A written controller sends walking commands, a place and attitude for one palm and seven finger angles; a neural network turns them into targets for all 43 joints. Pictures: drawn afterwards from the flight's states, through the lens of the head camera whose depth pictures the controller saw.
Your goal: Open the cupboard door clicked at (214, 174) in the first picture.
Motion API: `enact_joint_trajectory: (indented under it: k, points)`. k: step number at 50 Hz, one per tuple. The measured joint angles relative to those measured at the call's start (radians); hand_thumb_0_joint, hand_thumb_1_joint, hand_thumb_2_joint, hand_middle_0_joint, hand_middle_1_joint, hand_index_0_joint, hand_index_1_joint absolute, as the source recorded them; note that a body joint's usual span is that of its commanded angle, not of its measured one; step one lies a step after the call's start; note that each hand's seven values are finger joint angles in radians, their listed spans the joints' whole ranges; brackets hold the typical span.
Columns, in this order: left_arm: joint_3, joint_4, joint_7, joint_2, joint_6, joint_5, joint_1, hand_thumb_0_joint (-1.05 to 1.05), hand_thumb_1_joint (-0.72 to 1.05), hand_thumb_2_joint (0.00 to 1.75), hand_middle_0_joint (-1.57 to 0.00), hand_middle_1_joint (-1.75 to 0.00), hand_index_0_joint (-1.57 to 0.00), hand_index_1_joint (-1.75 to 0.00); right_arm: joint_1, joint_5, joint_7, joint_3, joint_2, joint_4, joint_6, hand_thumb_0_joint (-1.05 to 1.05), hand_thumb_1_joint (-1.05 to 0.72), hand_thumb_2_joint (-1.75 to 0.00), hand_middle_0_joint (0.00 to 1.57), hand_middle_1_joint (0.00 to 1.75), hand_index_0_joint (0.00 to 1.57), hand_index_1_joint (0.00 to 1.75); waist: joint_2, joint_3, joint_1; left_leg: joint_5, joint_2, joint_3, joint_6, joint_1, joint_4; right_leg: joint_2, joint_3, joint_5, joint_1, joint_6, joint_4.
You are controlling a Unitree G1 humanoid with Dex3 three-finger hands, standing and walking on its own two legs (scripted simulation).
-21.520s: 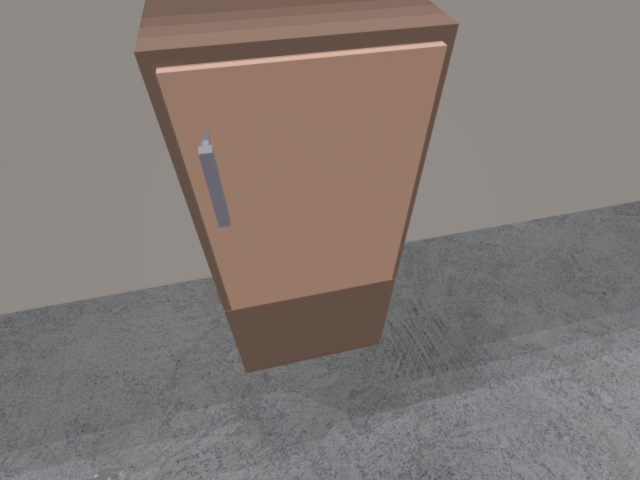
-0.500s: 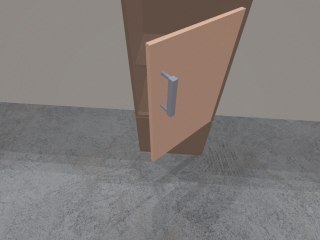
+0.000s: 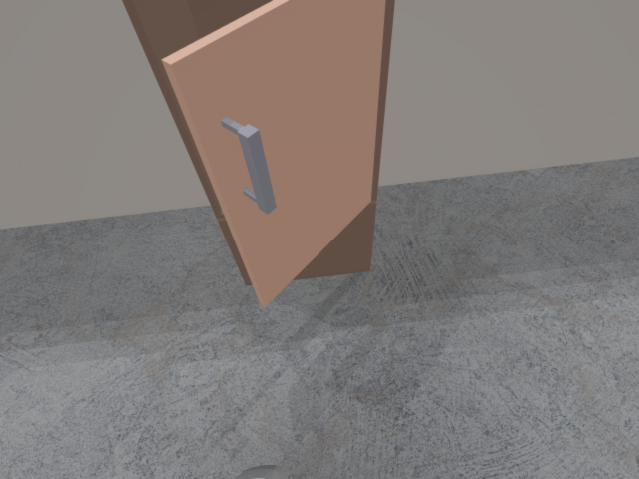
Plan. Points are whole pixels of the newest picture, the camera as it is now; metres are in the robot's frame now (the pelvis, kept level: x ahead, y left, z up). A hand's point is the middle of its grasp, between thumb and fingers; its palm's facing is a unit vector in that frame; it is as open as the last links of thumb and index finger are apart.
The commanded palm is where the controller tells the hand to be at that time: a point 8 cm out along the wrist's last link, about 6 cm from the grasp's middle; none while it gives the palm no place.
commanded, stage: walk to a spot facing it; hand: left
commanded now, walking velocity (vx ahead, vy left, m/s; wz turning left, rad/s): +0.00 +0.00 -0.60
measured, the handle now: (249, 167) +0.50 +0.14 +0.08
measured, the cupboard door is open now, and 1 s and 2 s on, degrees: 44 44 44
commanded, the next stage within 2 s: none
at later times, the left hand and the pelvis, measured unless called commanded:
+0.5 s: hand out of the picture +0.12 +0.24 -0.17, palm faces -0.19 -0.96 -0.21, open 7.4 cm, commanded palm none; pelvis +0.02 +0.06 +0.00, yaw -17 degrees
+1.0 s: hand (257, 403) +0.23 +0.13 -0.14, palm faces -0.59 -0.76 -0.26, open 7.4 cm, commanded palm none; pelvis +0.01 +0.04 +0.01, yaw -36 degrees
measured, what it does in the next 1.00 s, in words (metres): steps on the spot, turning right: left foot, then right foot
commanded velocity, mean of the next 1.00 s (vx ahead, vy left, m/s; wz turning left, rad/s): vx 0.00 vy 0.00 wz -0.60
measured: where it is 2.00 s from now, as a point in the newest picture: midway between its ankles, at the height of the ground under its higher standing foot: outside the picture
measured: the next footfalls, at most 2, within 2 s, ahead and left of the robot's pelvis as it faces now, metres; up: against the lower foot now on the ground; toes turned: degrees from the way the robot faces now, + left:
left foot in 0.46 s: +0.10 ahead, +0.15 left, +0.00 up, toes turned -17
right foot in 0.86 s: -0.01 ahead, -0.08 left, +0.00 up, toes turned -36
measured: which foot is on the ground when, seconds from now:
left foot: up 0.00-0.44, down 0.46-0.86, up 0.88-1.00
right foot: down 0.00-0.44, up 0.46-0.84, down 0.86-1.00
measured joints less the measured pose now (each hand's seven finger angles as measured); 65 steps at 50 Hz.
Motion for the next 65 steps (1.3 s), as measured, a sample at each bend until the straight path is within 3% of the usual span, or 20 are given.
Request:
enact_joint_trajectory:
  k: [4, 12, 18, 22, 24, 26, 28, 31, 36, 40, 43, 44, 46, 50, 55, 60, 61, 63, 65]
  points:
    - [-0.003, -0.021, 0.010, 0.006, -0.003, -0.005, -0.010, 0.00, 0.91, 0.90, -0.20, -0.30, -0.20, -0.30, -0.064, 0.001, 0.007, -0.007, -0.016, -0.033, 0.008, 0.00, -0.91, -0.90, 0.20, 0.30, 0.20, 0.30, -0.017, 0.009, 0.009, 0.063, -0.018, -0.083, -0.026, -0.100, 0.199, 0.024, 0.044, 0.056, 0.027, -0.010, -0.090]
    - [-0.013, -0.049, 0.000, 0.007, -0.001, -0.004, 0.007, 0.00, 0.90, 0.90, -0.21, -0.30, -0.20, -0.30, -0.151, 0.004, 0.005, -0.005, -0.024, -0.104, 0.002, 0.00, -0.91, -0.90, 0.19, 0.30, 0.20, 0.30, -0.038, 0.003, 0.019, 0.114, -0.017, -0.157, -0.051, -0.142, 0.167, 0.056, 0.135, 0.111, 0.055, -0.002, -0.174]
    - [-0.011, -0.068, -0.005, 0.019, 0.009, 0.002, 0.023, 0.00, 0.90, 0.90, -0.21, -0.30, -0.21, -0.30, -0.174, 0.013, 0.006, 0.004, -0.012, -0.135, -0.006, 0.00, -0.91, -0.90, 0.19, 0.30, 0.20, 0.30, -0.061, 0.002, 0.036, 0.081, -0.043, -0.157, -0.045, -0.100, 0.012, 0.067, 0.201, 0.108, 0.042, 0.023, -0.162]
    - [-0.004, -0.072, -0.005, 0.042, 0.023, -0.002, 0.033, 0.00, 0.90, 0.90, -0.21, -0.30, -0.21, -0.30, -0.152, 0.019, 0.005, 0.020, 0.002, -0.158, -0.030, 0.00, -0.91, -0.90, 0.20, 0.30, 0.20, 0.30, -0.076, -0.014, 0.032, 0.167, -0.058, -0.147, -0.025, 0.011, -0.268, 0.082, 0.245, 0.082, 0.008, 0.056, -0.107]
    - [0.000, -0.071, -0.009, 0.057, 0.032, -0.007, 0.026, 0.00, 0.90, 0.90, -0.21, -0.30, -0.21, -0.30, -0.126, 0.009, 0.002, 0.029, 0.004, -0.167, -0.047, 0.00, -0.91, -0.90, 0.20, 0.30, 0.20, 0.30, -0.073, -0.020, 0.027, 0.213, -0.042, -0.143, 0.019, 0.029, -0.315, 0.085, 0.214, -0.051, -0.050, 0.068, 0.025]
    - [0.008, -0.068, -0.015, 0.082, 0.038, 0.000, 0.005, 0.00, 0.90, 0.90, -0.21, -0.30, -0.20, -0.30, -0.099, -0.003, 0.002, 0.044, 0.018, -0.166, -0.046, 0.00, -0.91, -0.90, 0.20, 0.30, 0.20, 0.30, -0.091, -0.004, 0.033, 0.198, -0.034, -0.112, 0.033, 0.040, -0.298, 0.064, 0.161, -0.160, -0.121, 0.090, 0.237]
    - [0.014, -0.071, -0.023, 0.100, 0.038, 0.002, -0.011, 0.01, 0.90, 0.90, -0.20, -0.30, -0.20, -0.30, -0.065, -0.008, 0.001, 0.056, 0.028, -0.164, -0.042, 0.00, -0.91, -0.90, 0.20, 0.30, 0.20, 0.30, -0.097, 0.004, 0.033, 0.203, -0.019, -0.087, 0.033, 0.067, -0.326, 0.038, 0.116, -0.152, -0.179, 0.110, 0.412]
    - [0.018, -0.082, -0.034, 0.113, 0.040, -0.001, -0.025, 0.01, 0.91, 0.90, -0.20, -0.30, -0.20, -0.30, -0.015, -0.008, 0.001, 0.062, 0.032, -0.152, -0.038, 0.00, -0.91, -0.90, 0.20, 0.30, 0.20, 0.30, -0.093, 0.007, 0.028, 0.223, 0.002, -0.047, 0.034, 0.104, -0.377, -0.007, 0.075, -0.096, -0.218, 0.129, 0.516]
    - [0.008, -0.086, -0.042, 0.108, 0.050, -0.002, -0.051, 0.00, 0.91, 0.90, -0.20, -0.30, -0.20, -0.30, 0.050, -0.008, 0.003, 0.052, 0.022, -0.123, -0.039, 0.00, -0.91, -0.90, 0.20, 0.30, 0.20, 0.30, -0.070, 0.002, 0.000, 0.224, 0.034, 0.022, 0.029, 0.135, -0.406, -0.058, 0.033, -0.076, -0.173, 0.131, 0.368]
    - [-0.006, -0.089, -0.044, 0.091, 0.048, -0.002, -0.087, 0.01, 0.91, 0.90, -0.20, -0.30, -0.20, -0.30, 0.088, -0.012, 0.009, 0.036, 0.000, -0.102, -0.036, 0.00, -0.91, -0.90, 0.20, 0.30, 0.20, 0.30, -0.045, 0.003, -0.032, 0.196, 0.060, 0.073, 0.016, 0.130, -0.369, -0.059, -0.002, -0.099, -0.088, 0.107, 0.169]
    - [-0.019, -0.105, -0.044, 0.082, 0.029, -0.003, -0.104, 0.00, 0.91, 0.90, -0.20, -0.30, -0.20, -0.30, 0.121, -0.007, 0.015, 0.025, -0.020, -0.091, -0.029, 0.00, -0.91, -0.90, 0.20, 0.30, 0.20, 0.30, -0.033, -0.006, -0.046, 0.149, 0.080, 0.106, -0.005, 0.102, -0.288, -0.050, -0.023, 0.037, 0.016, 0.072, -0.045]
    - [-0.020, -0.108, -0.038, 0.078, 0.016, -0.001, -0.109, 0.00, 0.91, 0.90, -0.20, -0.30, -0.20, -0.30, 0.122, -0.002, 0.018, 0.021, -0.029, -0.085, -0.022, 0.00, -0.91, -0.90, 0.20, 0.30, 0.20, 0.30, -0.028, -0.008, -0.045, 0.103, 0.085, 0.102, -0.018, 0.074, -0.219, -0.044, -0.015, 0.034, 0.020, 0.058, -0.063]
    - [-0.028, -0.110, -0.023, 0.058, 0.001, -0.004, -0.121, 0.00, 0.91, 0.90, -0.20, -0.30, -0.20, -0.30, 0.097, 0.003, 0.015, 0.013, -0.049, -0.070, 0.002, 0.00, -0.91, -0.90, 0.20, 0.30, 0.20, 0.30, -0.003, 0.011, -0.053, -0.005, 0.068, 0.021, -0.034, 0.002, -0.035, -0.025, 0.000, 0.018, 0.004, 0.045, -0.030]
    - [-0.034, -0.112, -0.003, 0.039, 0.004, -0.005, -0.113, 0.00, 0.90, 0.90, -0.20, -0.30, -0.20, -0.30, 0.051, 0.008, 0.014, 0.003, -0.047, -0.068, 0.016, 0.01, -0.91, -0.90, 0.20, 0.30, 0.20, 0.30, -0.014, 0.021, -0.054, 0.028, 0.029, -0.057, -0.057, -0.102, 0.173, -0.010, 0.044, 0.050, 0.023, 0.042, -0.071]
    - [-0.034, -0.100, -0.008, 0.030, 0.017, 0.001, -0.084, 0.00, 0.90, 0.90, -0.21, -0.30, -0.21, -0.30, 0.009, 0.007, 0.021, 0.001, -0.022, -0.102, 0.008, 0.00, -0.91, -0.90, 0.19, 0.30, 0.20, 0.30, -0.043, 0.005, -0.042, 0.074, 0.005, -0.086, -0.062, -0.107, 0.082, 0.003, 0.103, 0.081, 0.029, 0.048, -0.111]
    - [-0.024, -0.093, -0.016, 0.034, 0.030, -0.001, -0.055, 0.00, 0.90, 0.90, -0.21, -0.30, -0.21, -0.30, -0.017, 0.012, 0.018, 0.013, 0.003, -0.134, -0.023, 0.00, -0.91, -0.90, 0.20, 0.30, 0.20, 0.30, -0.068, -0.015, -0.025, 0.137, -0.027, -0.090, -0.044, -0.003, -0.205, 0.022, 0.159, 0.076, -0.006, 0.071, -0.080]
    - [-0.022, -0.095, -0.017, 0.033, 0.035, -0.005, -0.045, 0.00, 0.90, 0.90, -0.21, -0.30, -0.21, -0.30, -0.009, 0.010, 0.016, 0.018, 0.000, -0.145, -0.035, 0.00, -0.91, -0.90, 0.20, 0.30, 0.20, 0.30, -0.057, -0.030, -0.025, 0.160, -0.019, -0.100, -0.025, 0.026, -0.293, 0.038, 0.162, 0.065, -0.028, 0.075, -0.056]
    - [-0.013, -0.088, -0.021, 0.046, 0.045, -0.007, -0.048, 0.00, 0.90, 0.90, -0.21, -0.30, -0.21, -0.30, -0.009, -0.001, 0.010, 0.028, 0.014, -0.148, -0.048, 0.00, -0.91, -0.90, 0.20, 0.30, 0.20, 0.30, -0.072, -0.026, -0.020, 0.183, -0.016, -0.083, 0.013, 0.017, -0.280, 0.037, 0.147, -0.089, -0.090, 0.080, 0.095]
    - [-0.003, -0.080, -0.030, 0.060, 0.047, -0.001, -0.049, 0.01, 0.90, 0.90, -0.21, -0.30, -0.20, -0.30, 0.001, -0.011, 0.007, 0.041, 0.028, -0.149, -0.051, 0.00, -0.91, -0.90, 0.20, 0.30, 0.20, 0.30, -0.084, -0.020, -0.010, 0.195, -0.003, -0.057, 0.024, 0.037, -0.294, 0.028, 0.109, -0.143, -0.152, 0.092, 0.287]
